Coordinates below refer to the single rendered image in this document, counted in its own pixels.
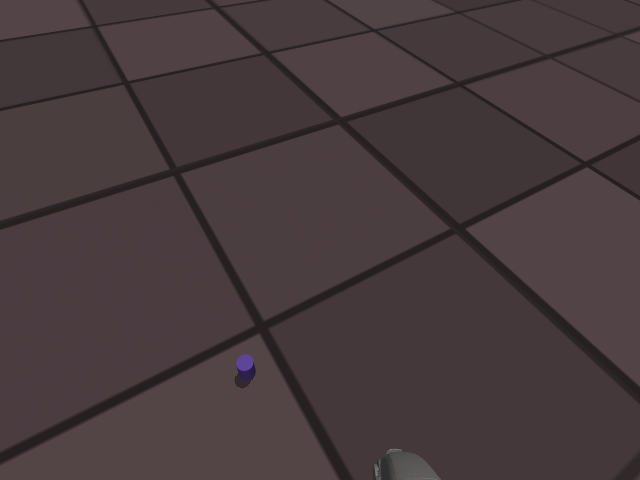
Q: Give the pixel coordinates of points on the tin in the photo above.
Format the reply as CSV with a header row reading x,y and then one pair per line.
x,y
246,367

